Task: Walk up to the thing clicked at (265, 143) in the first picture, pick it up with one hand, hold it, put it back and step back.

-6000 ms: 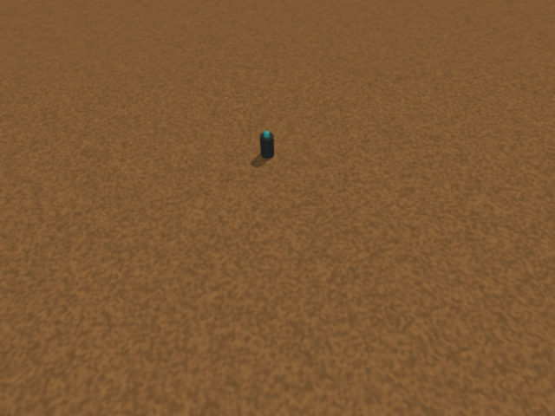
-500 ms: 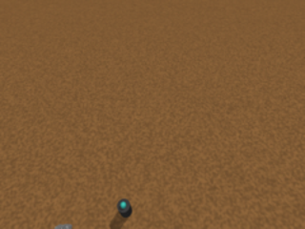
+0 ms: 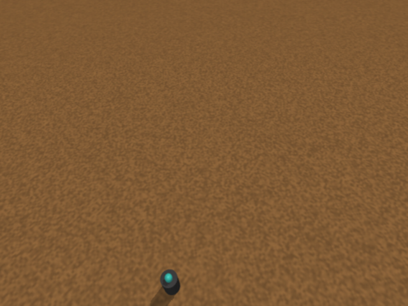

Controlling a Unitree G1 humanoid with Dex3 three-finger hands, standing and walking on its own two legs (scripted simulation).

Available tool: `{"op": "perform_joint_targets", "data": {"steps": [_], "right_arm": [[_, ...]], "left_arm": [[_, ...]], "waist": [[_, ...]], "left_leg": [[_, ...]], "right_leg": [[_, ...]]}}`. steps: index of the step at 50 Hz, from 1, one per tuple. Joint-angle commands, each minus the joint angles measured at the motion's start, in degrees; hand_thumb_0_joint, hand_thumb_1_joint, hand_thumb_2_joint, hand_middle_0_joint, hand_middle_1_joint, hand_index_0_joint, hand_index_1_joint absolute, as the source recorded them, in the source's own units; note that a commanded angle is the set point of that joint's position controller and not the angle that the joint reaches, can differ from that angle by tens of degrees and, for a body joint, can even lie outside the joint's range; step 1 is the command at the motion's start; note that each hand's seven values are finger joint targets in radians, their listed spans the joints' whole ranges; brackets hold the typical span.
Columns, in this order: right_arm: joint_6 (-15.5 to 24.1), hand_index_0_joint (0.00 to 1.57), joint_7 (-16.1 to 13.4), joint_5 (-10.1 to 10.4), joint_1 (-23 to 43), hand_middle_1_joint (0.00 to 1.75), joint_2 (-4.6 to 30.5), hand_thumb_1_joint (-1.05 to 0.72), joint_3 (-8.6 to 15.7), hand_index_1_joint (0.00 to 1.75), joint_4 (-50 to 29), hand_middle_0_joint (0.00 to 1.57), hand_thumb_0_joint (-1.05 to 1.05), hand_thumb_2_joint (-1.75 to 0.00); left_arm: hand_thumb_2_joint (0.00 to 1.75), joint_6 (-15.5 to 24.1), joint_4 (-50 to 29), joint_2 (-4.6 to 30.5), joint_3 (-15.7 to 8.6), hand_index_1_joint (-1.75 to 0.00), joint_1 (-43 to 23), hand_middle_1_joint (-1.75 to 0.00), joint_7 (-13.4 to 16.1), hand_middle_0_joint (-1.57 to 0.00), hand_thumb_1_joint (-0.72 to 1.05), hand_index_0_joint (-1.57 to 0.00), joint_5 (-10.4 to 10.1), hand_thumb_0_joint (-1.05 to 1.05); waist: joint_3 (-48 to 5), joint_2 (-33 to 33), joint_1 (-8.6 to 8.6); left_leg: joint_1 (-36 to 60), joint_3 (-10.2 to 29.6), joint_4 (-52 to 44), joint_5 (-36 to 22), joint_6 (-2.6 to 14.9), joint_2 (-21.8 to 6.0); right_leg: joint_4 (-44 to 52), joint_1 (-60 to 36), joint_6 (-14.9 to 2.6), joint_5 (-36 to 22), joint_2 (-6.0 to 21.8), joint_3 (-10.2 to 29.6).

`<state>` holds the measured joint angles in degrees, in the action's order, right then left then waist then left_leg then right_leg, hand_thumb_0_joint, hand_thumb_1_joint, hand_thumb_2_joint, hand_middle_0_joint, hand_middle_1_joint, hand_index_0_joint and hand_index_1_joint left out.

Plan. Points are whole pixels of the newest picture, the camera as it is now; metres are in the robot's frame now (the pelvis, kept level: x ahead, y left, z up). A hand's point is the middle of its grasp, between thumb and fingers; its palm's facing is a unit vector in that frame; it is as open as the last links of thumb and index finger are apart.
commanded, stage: walk up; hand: left
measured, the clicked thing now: (170, 281) +0.34 +0.20 -0.70
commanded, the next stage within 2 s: stand in 0.10 s
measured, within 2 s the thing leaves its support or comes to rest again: neither
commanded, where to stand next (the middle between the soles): +0.00 -0.01 m, yaw +0 degrees
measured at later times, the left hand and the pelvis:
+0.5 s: hand out of the picture +0.06 +0.25 -0.15, palm faces -0.02 -0.94 -0.35, open 7.3 cm; pelvis -0.01 +0.00 +0.00, yaw +1 degrees
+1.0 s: hand out of the picture +0.04 +0.25 -0.16, palm faces -0.02 -0.94 -0.34, open 7.4 cm; pelvis -0.02 +0.00 +0.00, yaw +1 degrees
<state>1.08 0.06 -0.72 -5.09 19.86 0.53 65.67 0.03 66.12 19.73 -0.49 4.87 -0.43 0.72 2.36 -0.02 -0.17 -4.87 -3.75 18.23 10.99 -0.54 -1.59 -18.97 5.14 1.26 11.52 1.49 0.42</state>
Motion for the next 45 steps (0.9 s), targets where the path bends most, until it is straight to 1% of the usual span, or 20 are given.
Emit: {"op": "perform_joint_targets", "data": {"steps": [1,2,4,5,7,10,16,17,22,24,25,28,30,31,33,36,37,41,42,45], "right_arm": [[1.32,0.2,-0.66,0.09,2.53,0.3,12.57,-0.9,2.31,0.3,-3.7,0.2,0.0,-0.9],[1.32,0.2,-0.59,0.09,2.77,0.3,12.23,-0.9,2.23,0.3,-3.92,0.2,0.0,-0.9],[1.26,0.2,-0.62,0.01,2.41,0.3,12.18,-0.9,2.32,0.3,-3.84,0.2,0.0,-0.9],[0.99,0.2,-0.71,0.12,3.82,0.3,11.98,-0.9,2.1,0.3,-4.26,0.2,0.0,-0.9],[0.92,0.2,-0.71,0.29,3.27,0.3,11.99,-0.9,2.05,0.3,-4.19,0.2,0.0,-0.9],[0.7,0.2,-0.66,0.35,3.17,0.3,12.12,-0.9,1.93,0.3,-4.05,0.2,0.0,-0.9],[0.44,0.2,-0.49,0.19,3.41,0.3,12.13,-0.9,1.88,0.3,-4.0,0.2,0.0,-0.9],[0.42,0.2,-0.43,0.23,3.26,0.3,11.99,-0.9,1.93,0.3,-3.9,0.2,0.0,-0.9],[0.55,0.2,-0.35,0.12,3.32,0.3,12.28,-0.9,1.84,0.3,-3.68,0.2,0.0,-0.9],[0.58,0.2,-0.29,0.05,3.01,0.3,12.04,-0.9,1.82,0.3,-3.74,0.2,0.0,-0.9],[0.64,0.2,-0.28,0.09,2.44,0.3,12.13,-0.9,1.74,0.3,-3.52,0.2,0.0,-0.9],[0.59,0.2,-0.31,-0.06,2.62,0.3,12.13,-0.9,1.86,0.3,-3.68,0.2,0.0,-0.9],[0.56,0.2,-0.22,0.03,2.65,0.3,12.51,-0.9,1.93,0.3,-3.44,0.2,0.0,-0.9],[0.55,0.2,-0.13,-0.07,2.42,0.3,12.38,-0.9,2.06,0.3,-3.55,0.2,0.0,-0.9],[0.57,0.2,-0.1,-0.04,2.19,0.3,12.11,-0.9,2.0,0.3,-3.5,0.2,0.0,-0.9],[0.7,0.2,-0.07,-0.1,1.74,0.3,12.2,-0.9,1.99,0.3,-3.39,0.2,0.0,-0.9],[0.72,0.2,-0.07,-0.1,1.87,0.3,12.07,-0.9,2.02,0.3,-3.51,0.2,0.0,-0.9],[0.72,0.2,-0.1,0.03,1.94,0.3,12.29,-0.9,2.06,0.3,-3.44,0.2,0.0,-0.9],[0.68,0.2,-0.11,-0.04,1.51,0.3,11.9,-0.9,1.99,0.3,-3.48,0.2,0.0,-0.9],[0.78,0.2,-0.17,-0.03,1.59,0.3,12.43,-0.9,1.93,0.3,-3.21,0.2,0.0,-0.9]], "left_arm": [[0.9,1.19,-3.49,11.68,-2.29,-0.3,-2.93,-0.3,0.69,-0.2,0.9,-0.2,-0.07,0.0],[0.9,1.26,-3.37,11.62,-2.28,-0.3,-2.42,-0.3,0.71,-0.2,0.9,-0.2,-0.09,0.0],[0.9,1.27,-3.53,11.79,-2.35,-0.3,-3.04,-0.3,0.71,-0.2,0.9,-0.2,-0.01,0.0],[0.9,1.58,-4.16,12.54,-2.25,-0.3,-3.4,-0.3,0.94,-0.2,0.9,-0.2,-0.29,0.0],[0.9,1.71,-4.07,12.52,-2.22,-0.3,-2.76,-0.3,1.03,-0.2,0.9,-0.2,-0.51,0.0],[0.9,1.75,-4.01,12.0,-1.96,-0.3,-2.53,-0.3,1.05,-0.2,0.9,-0.2,-0.41,0.0],[0.9,1.7,-4.11,12.19,-1.83,-0.3,-2.24,-0.3,1.09,-0.2,0.9,-0.2,-0.23,0.0],[0.9,1.76,-4.08,12.42,-1.86,-0.3,-2.41,-0.3,1.11,-0.2,0.9,-0.2,-0.28,0.0],[0.9,1.74,-4.22,12.35,-1.78,-0.3,-2.04,-0.3,0.99,-0.2,0.9,-0.2,-0.3,0.0],[0.9,1.74,-4.3,12.6,-1.8,-0.3,-2.29,-0.3,0.98,-0.2,0.9,-0.2,-0.3,0.0],[0.9,1.73,-4.22,12.41,-1.74,-0.3,-2.19,-0.3,0.94,-0.2,0.9,-0.2,-0.28,0.0],[0.9,1.55,-4.21,12.56,-1.87,-0.3,-2.2,-0.3,0.9,-0.2,0.9,-0.2,-0.19,0.0],[0.9,1.47,-4.13,12.25,-1.76,-0.3,-1.71,-0.3,0.77,-0.2,0.9,-0.2,-0.22,0.0],[0.9,1.56,-4.3,12.64,-1.77,-0.3,-1.56,-0.3,0.78,-0.2,0.9,-0.2,-0.19,0.0],[0.9,1.65,-4.17,12.79,-1.84,-0.3,-1.48,-0.3,0.73,-0.2,0.9,-0.2,-0.14,0.0],[0.9,1.73,-4.34,12.29,-1.73,-0.3,-1.31,-0.3,0.67,-0.2,0.9,-0.2,-0.2,0.0],[0.9,1.73,-4.56,12.78,-1.79,-0.3,-1.49,-0.3,0.7,-0.2,0.9,-0.2,-0.13,0.0],[0.9,1.78,-4.52,12.45,-1.67,-0.3,-0.99,-0.3,0.71,-0.2,0.9,-0.2,-0.16,0.0],[0.9,1.74,-4.68,12.81,-1.73,-0.3,-1.48,-0.3,0.77,-0.2,0.9,-0.2,-0.19,0.0],[0.9,1.7,-4.69,12.61,-1.62,-0.3,-0.83,-0.3,0.68,-0.2,0.9,-0.2,-0.28,0.0]], "waist": [[-4.04,0.32,0.35],[-4.2,0.07,0.19],[-3.63,-0.22,0.54],[-2.53,0.26,0.24],[-4.05,-0.01,0.42],[-4.64,0.09,0.41],[-5.67,0.06,0.43],[-5.79,-0.47,0.6],[-4.51,0.2,0.22],[-4.15,-0.24,0.42],[-3.46,-0.03,0.45],[-2.69,-0.06,0.42],[-1.63,0.62,0.14],[-2.62,-0.15,0.28],[-2.62,-0.66,0.28],[-2.57,0.42,0.31],[-3.07,-0.25,0.36],[-4.08,-0.04,0.23],[-3.97,-0.2,0.53],[-3.87,0.54,0.3]], "left_leg": [[1.8,5.2,-2.91,-8.72,1.98,-6.3],[2.56,5.06,-2.61,-9.28,1.99,-6.3],[1.75,4.9,-2.82,-8.08,1.79,-6.04],[1.56,5.97,-2.6,-13.88,1.41,-7.07],[2.45,5.76,-2.11,-15.58,1.16,-6.99],[2.44,5.69,-2.2,-12.87,1.23,-6.9],[2.64,5.81,-2.58,-10.47,1.34,-6.98],[2.93,6.19,-2.71,-11.02,1.33,-7.12],[2.04,6.26,-3.08,-9.06,1.35,-7.05],[1.65,6.44,-3.36,-8.52,1.35,-7.06],[0.64,6.56,-3.73,-7.53,1.17,-6.84],[0.08,6.6,-4.09,-4.79,1.12,-6.73],[-0.88,7.07,-4.74,-1.28,1.08,-6.54],[-0.07,7.1,-4.45,-2.68,1.19,-6.71],[-0.13,7.14,-4.28,-2.45,1.28,-6.67],[-0.62,7.13,-4.07,-2.7,1.25,-6.43],[-0.33,7.17,-4.12,-3.72,1.27,-6.68],[0.87,7.26,-3.46,-5.49,1.39,-6.87],[0.19,7.17,-3.52,-5.82,1.32,-6.74],[0.37,7.1,-3.65,-6.16,1.26,-6.71]], "right_leg": [[2.3,0.83,-1.92,-10.58,5.17,3.38],[2.44,1.31,-1.85,-10.67,5.08,3.45],[2.63,1.26,-1.92,-10.54,5.11,3.65],[2.6,1.66,-2.01,-13.93,6.29,3.95],[2.72,0.63,-1.9,-16.04,6.38,3.98],[3.49,0.02,-1.82,-14.06,6.45,3.98],[4.18,-0.29,-1.8,-12.17,6.58,3.83],[3.95,-0.13,-1.9,-12.08,6.5,3.66],[4.53,0.53,-1.92,-10.3,6.62,4.05],[4.76,0.83,-2.03,-9.26,6.58,4.02],[5.1,0.94,-1.74,-8.51,6.45,4.06],[5.19,1.91,-1.97,-5.53,6.33,4.03],[5.69,2.7,-1.89,-2.47,6.12,4.01],[5.45,2.44,-2.03,-2.7,6.23,4.05],[5.54,2.59,-2.05,-2.89,6.25,4.17],[5.66,2.43,-1.97,-3.72,6.35,4.32],[5.25,2.1,-2.11,-4.41,6.44,4.29],[4.8,2.01,-2.08,-5.62,6.41,4.17],[4.8,1.61,-2.19,-5.94,6.52,4.23],[4.65,1.44,-2.29,-6.65,6.55,4.42]]}}
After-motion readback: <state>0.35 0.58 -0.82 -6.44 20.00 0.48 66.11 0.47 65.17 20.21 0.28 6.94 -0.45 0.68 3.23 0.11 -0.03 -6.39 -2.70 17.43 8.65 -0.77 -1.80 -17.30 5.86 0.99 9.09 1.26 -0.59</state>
